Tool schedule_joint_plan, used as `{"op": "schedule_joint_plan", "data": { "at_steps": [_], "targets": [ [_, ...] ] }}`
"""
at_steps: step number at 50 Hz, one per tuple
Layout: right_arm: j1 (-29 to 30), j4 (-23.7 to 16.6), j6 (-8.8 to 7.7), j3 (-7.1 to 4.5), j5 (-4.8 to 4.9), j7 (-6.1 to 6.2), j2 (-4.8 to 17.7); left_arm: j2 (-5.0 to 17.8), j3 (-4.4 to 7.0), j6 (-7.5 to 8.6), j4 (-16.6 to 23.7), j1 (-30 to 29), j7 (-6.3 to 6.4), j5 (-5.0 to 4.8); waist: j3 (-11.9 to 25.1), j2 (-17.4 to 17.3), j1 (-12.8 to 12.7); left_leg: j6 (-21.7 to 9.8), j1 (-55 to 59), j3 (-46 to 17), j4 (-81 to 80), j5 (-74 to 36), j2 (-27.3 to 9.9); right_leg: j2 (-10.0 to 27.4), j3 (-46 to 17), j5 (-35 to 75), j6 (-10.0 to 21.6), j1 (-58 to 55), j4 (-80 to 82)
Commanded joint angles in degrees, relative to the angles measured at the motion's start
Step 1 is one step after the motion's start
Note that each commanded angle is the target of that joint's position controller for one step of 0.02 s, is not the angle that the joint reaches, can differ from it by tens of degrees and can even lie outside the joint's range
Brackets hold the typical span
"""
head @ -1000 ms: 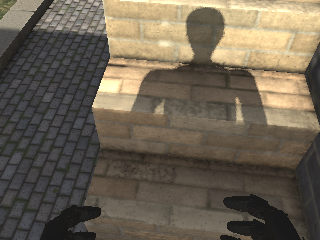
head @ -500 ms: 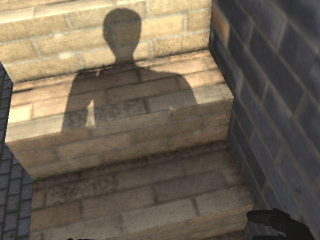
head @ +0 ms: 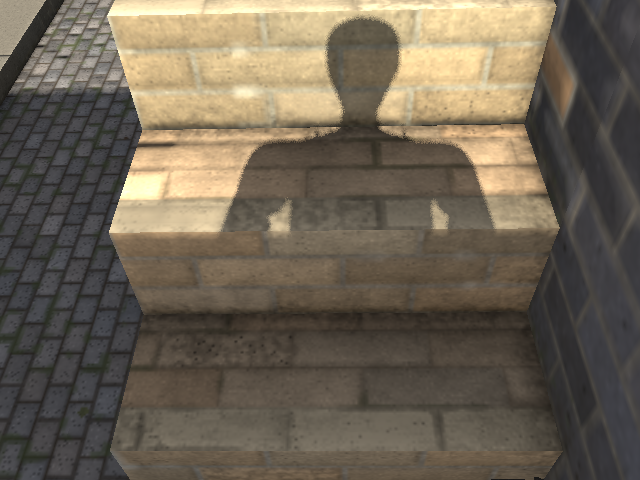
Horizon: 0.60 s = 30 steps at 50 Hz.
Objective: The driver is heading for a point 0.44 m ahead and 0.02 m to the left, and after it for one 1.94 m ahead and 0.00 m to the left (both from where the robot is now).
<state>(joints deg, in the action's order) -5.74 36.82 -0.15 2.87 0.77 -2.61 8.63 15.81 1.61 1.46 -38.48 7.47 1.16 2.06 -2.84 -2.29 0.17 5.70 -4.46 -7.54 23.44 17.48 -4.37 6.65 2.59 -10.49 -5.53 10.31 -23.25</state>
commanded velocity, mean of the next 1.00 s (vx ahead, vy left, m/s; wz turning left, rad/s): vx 1.00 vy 0.00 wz -0.07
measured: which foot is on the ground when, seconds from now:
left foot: down 0.00-1.00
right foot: down 0.00-1.00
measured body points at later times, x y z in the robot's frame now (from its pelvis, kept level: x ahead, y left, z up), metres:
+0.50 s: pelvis +0.01 +0.05 +0.00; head +0.02 +0.06 +0.45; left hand +0.20 +0.30 -0.07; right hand +0.29 -0.07 -0.03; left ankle -0.04 +0.19 -0.74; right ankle +0.02 -0.18 -0.73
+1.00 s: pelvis +0.01 +0.02 -0.01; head +0.02 -0.01 +0.44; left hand +0.24 +0.21 -0.09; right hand +0.20 -0.22 -0.07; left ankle -0.04 +0.19 -0.74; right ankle +0.02 -0.18 -0.74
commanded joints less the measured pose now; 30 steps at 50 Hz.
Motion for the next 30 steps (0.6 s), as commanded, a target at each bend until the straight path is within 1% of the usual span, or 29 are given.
{"op": "schedule_joint_plan", "data": {
  "at_steps": [1,2,3,4,5,6,7,9,10,11,12,13,14,15,16,17,18,19,20,21,22,23,24,26,27,28,29,30],
  "targets": [
    [5.67,-8.86,-0.78,-1.91,0.32,-0.89,2.66,7.18,2.56,0.81,5.29,-2.0,1.33,-0.33,4.57,2.79,0.17,-0.91,-9.29,-0.85,-1.62,-8.65,3.07,3.64,-1.44,9.13,4.38,-8.8,2.76],
    [5.95,-10.19,-1.46,-2.31,0.28,-1.41,2.47,6.68,2.84,0.28,6.58,-3.45,1.52,0.21,5.18,2.74,-0.07,-1.08,-9.81,-0.46,-0.83,-8.48,4.33,3.4,0.07,10.63,4.17,-9.28,2.6],
    [5.35,-10.4,-1.86,-3.13,0.47,-1.75,3.02,6.86,3.34,0.27,7.12,-2.92,1.71,-0.55,6.08,2.73,-0.19,-2.41,-11.05,0.54,0.89,-7.5,4.96,3.69,2.06,6.09,5.32,-9.48,1.6],
    [6.06,-11.37,-1.49,-3.96,1.02,-1.22,3.6,5.46,2.52,0.72,6.4,-3.85,2.42,-1.5,5.74,4.52,0.37,-3.3,-10.76,0.86,2.48,-6.91,5.57,2.86,4.3,2.15,7.7,-7.76,1.15],
    [5.83,-11.86,-1.49,-4.21,0.35,-0.37,4.26,5.61,2.09,1.34,8.26,-5.21,2.4,-2.12,3.26,4.04,0.24,-4.43,-12.0,0.26,4.93,-11.51,5.99,2.62,6.64,1.46,8.06,-5.32,1.28],
    [5.59,-12.52,-1.28,-4.37,0.29,0.3,4.24,5.37,1.8,1.86,8.28,-5.7,2.33,-2.17,3.9,4.89,0.6,-4.66,-11.68,-0.23,6.14,-14.99,5.8,2.7,7.58,1.79,8.3,-5.12,0.6],
    [5.3,-12.72,-0.87,-4.92,1.19,0.23,5.57,3.99,1.19,1.81,8.06,-8.52,1.77,-1.62,4.67,4.15,1.67,-4.56,-12.09,-0.32,7.07,-18.75,5.91,2.24,8.6,4.19,8.9,-5.1,-0.46],
    [4.53,-13.49,-0.93,-5.81,1.09,-0.16,7.01,4.85,1.49,2.21,7.87,-7.83,1.49,-2.18,7.22,1.64,1.98,-5.49,-11.48,-2.02,7.64,-27.4,5.83,1.97,10.5,5.76,8.77,-7.12,-3.21],
    [4.64,-13.51,-1.44,-5.44,0.26,-0.31,6.58,4.48,1.22,2.38,7.9,-7.81,1.55,-2.08,9.17,0.16,1.83,-6.25,-10.99,-2.51,7.46,-29.57,5.19,2.02,10.84,5.29,8.51,-8.54,-3.87],
    [4.76,-13.41,-1.4,-5.39,-0.04,-0.54,6.9,4.03,1.27,2.55,7.38,-6.33,1.84,-2.19,11.01,-2.82,1.4,-6.79,-9.97,-2.84,7.41,-31.41,4.97,1.89,10.84,3.04,8.38,-9.23,-4.99],
    [5.5,-13.47,-1.55,-5.23,0.0,-1.22,6.55,2.46,0.37,3.04,7.94,-7.9,1.7,-1.89,12.08,-3.67,1.99,-7.36,-10.76,-4.26,6.3,-31.24,4.83,1.84,10.19,3.87,8.15,-10.73,-5.05],
    [6.56,-13.81,-1.86,-4.57,-0.31,-1.61,5.47,2.83,0.44,3.13,7.94,-8.39,1.46,-1.82,11.56,-4.79,2.05,-7.56,-10.78,-5.29,5.37,-31.57,4.78,2.1,9.46,3.79,8.06,-10.99,-4.39],
    [6.44,-13.57,-2.4,-4.18,-0.27,-1.62,5.06,2.71,0.22,3.04,8.68,-8.99,1.8,-1.41,11.97,-4.75,2.13,-7.82,-11.72,-5.9,5.07,-30.93,4.59,2.01,9.63,3.74,7.62,-12.58,-4.18],
    [7.41,-13.71,-2.73,-3.81,-0.41,-1.75,4.91,2.36,-0.08,3.02,9.04,-9.26,1.83,-1.19,11.62,-5.09,1.92,-7.9,-12.33,-6.44,4.39,-30.77,4.43,2.2,9.37,4.36,7.4,-13.32,-3.61],
    [8.81,-13.99,-3.06,-3.55,-0.57,-2.03,4.74,2.02,-0.6,3.19,9.62,-10.94,1.53,-0.91,10.89,-4.43,2.08,-7.91,-13.06,-6.91,3.79,-30.65,4.43,2.53,9.02,6.35,7.46,-13.75,-3.05],
    [6.08,-14.18,-3.21,-3.06,-0.71,-1.83,4.81,3.0,-0.78,3.17,8.77,-10.6,1.48,-0.77,11.06,-3.22,3.34,-7.86,-13.24,-8.2,2.33,-33.32,3.55,2.61,9.26,10.11,7.36,-16.3,-2.9],
    [6.85,-13.56,-3.29,-3.27,-0.91,-1.7,6.13,2.25,-1.36,3.1,9.13,-9.97,1.67,-0.54,11.16,-4.94,2.35,-8.03,-14.37,-7.78,1.66,-34.01,3.31,2.4,8.87,10.13,6.96,-18.12,-3.1],
    [8.36,-13.84,-3.5,-2.45,-1.54,-1.64,5.12,1.33,-2.04,3.35,8.86,-9.38,1.44,-0.34,11.38,-5.54,1.77,-7.77,-14.14,-8.06,0.53,-33.44,2.91,2.93,8.1,12.19,6.82,-19.12,-1.36],
    [9.44,-14.04,-3.73,-1.71,-2.12,-1.58,4.13,0.99,-2.57,3.53,8.32,-9.12,1.19,-0.2,11.48,-5.45,1.72,-7.37,-13.68,-8.28,-0.47,-32.88,2.46,3.62,7.37,14.6,6.76,-19.9,0.53],
    [10.14,-14.21,-3.96,-1.21,-2.42,-1.65,3.91,1.44,-2.72,3.53,7.89,-8.59,0.92,-0.01,11.45,-5.75,1.65,-6.81,-13.07,-8.28,-0.91,-33.34,2.2,4.12,6.76,16.74,6.59,-20.31,2.09],
    [10.46,-14.22,-4.01,-0.93,-2.69,-1.59,3.3,2.31,-2.56,3.33,6.8,-8.07,0.77,-0.15,11.25,-4.34,1.45,-6.33,-12.75,-7.25,-0.76,-32.83,2.13,4.07,6.69,18.34,7.04,-21.02,2.64],
    [11.48,-14.61,-4.2,-0.59,-2.78,-1.52,3.58,2.11,-3.11,3.0,6.65,-8.45,0.56,0.38,11.2,-3.49,1.91,-5.46,-12.21,-7.35,-1.18,-33.6,1.81,4.53,6.12,21.4,6.98,-21.02,3.42],
    [12.72,-15.11,-4.25,-0.06,-3.03,-1.53,3.88,1.29,-3.62,3.01,6.6,-8.5,0.42,0.29,11.86,-4.85,2.11,-4.86,-10.63,-7.94,-1.75,-34.77,1.27,5.53,5.08,22.49,6.56,-20.15,5.28],
    [14.07,-15.37,-4.24,0.81,-3.65,-1.58,3.57,1.64,-4.0,2.89,5.2,-7.86,0.25,0.13,12.17,-3.48,2.09,-4.04,-8.1,-7.26,-2.32,-34.62,0.44,6.06,4.05,23.44,6.07,-19.11,7.62],
    [13.68,-15.68,-4.3,1.56,-4.18,-1.86,2.87,2.31,-3.63,3.21,3.61,-6.98,-0.03,-0.71,12.66,-2.88,2.47,-3.88,-5.93,-6.56,-2.24,-33.19,0.22,6.21,3.59,24.16,6.36,-17.97,8.68],
    [14.33,-15.71,-4.51,1.87,-4.47,-2.22,2.46,2.26,-3.92,3.41,2.95,-8.04,-0.35,-0.98,12.05,-1.53,3.21,-3.51,-5.27,-6.16,-2.7,-32.23,-0.16,6.36,2.71,24.68,6.46,-16.66,8.93],
    [14.51,-15.64,-4.66,2.06,-4.61,-2.38,2.79,2.47,-3.81,3.44,2.64,-8.12,-0.39,-1.04,12.0,-1.17,3.23,-3.05,-4.57,-5.37,-2.54,-31.11,-0.11,6.17,1.86,23.79,6.44,-15.89,8.85],
    [14.14,-15.66,-4.91,2.47,-4.59,-1.96,2.92,3.68,-2.97,3.26,2.21,-6.63,-0.14,-1.61,12.29,-1.47,2.49,-2.32,-2.65,-4.16,-2.67,-27.4,-0.07,6.35,1.31,20.01,5.94,-13.91,10.25]
  ]
}}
